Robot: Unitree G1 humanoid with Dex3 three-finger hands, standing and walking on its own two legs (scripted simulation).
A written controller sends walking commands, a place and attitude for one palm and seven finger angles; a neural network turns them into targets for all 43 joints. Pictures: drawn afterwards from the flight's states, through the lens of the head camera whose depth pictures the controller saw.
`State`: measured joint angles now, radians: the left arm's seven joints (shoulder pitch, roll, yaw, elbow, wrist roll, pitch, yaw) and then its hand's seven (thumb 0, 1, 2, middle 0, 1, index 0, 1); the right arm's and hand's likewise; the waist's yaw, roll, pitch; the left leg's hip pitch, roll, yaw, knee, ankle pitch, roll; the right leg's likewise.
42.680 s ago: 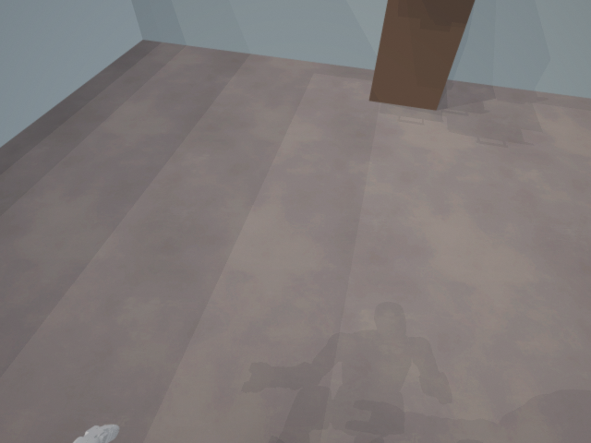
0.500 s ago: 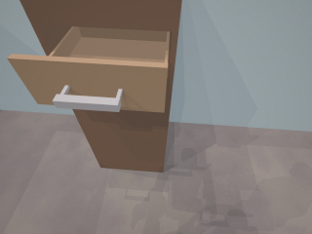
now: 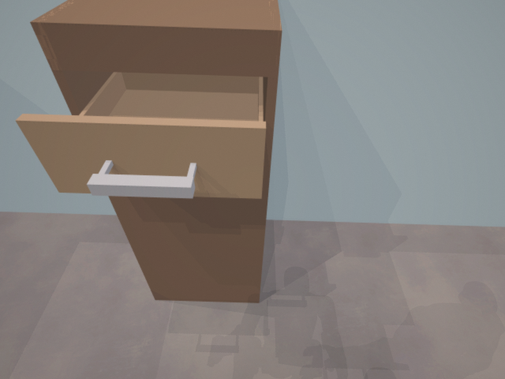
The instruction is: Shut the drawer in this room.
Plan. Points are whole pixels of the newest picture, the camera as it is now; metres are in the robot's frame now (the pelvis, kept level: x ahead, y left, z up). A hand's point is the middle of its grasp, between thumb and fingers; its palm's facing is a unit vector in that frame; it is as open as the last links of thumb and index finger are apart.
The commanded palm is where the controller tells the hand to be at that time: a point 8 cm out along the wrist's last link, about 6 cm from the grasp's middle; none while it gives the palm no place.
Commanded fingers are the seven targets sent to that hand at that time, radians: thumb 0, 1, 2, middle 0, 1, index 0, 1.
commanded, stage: look again from close up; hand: left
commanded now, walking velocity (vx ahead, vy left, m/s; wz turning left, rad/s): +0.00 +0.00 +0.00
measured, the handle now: (146, 176) +0.39 +0.20 +0.13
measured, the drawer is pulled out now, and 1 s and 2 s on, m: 0.17 0.17 0.17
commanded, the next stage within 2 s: raise the hand and make a fist in 0.56 s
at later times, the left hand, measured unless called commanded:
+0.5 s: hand out of the picture -0.07 +0.18 -0.18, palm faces +0.05 -0.99 -0.13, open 7.4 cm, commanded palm none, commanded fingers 0.00 0.90 0.90 -0.20 -0.30 -0.20 -0.30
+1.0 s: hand (158, 328) +0.18 +0.14 +0.05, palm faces -0.06 -0.99 +0.09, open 6.4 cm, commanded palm +0.10 +0.23 +0.00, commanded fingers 0.00 0.90 0.90 -0.56 -0.69 -0.56 -0.69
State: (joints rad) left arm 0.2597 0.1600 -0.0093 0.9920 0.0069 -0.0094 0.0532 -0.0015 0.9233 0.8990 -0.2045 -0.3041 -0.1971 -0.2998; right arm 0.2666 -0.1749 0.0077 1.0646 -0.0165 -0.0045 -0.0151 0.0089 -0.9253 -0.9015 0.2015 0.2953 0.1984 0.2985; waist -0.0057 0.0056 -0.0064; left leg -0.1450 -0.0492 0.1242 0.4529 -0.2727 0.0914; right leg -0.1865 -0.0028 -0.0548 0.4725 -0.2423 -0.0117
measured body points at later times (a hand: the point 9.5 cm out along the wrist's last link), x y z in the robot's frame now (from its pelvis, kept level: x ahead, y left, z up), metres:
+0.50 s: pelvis -0.02 +0.04 +0.00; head -0.03 +0.05 +0.45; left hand -0.07 +0.23 -0.17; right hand -0.04 -0.18 -0.16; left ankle -0.01 +0.05 -0.74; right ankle +0.01 -0.11 -0.74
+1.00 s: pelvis -0.03 +0.04 -0.04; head -0.05 +0.04 +0.41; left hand +0.18 +0.20 +0.05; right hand +0.15 -0.23 -0.08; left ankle -0.01 +0.06 -0.74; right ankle +0.02 -0.07 -0.74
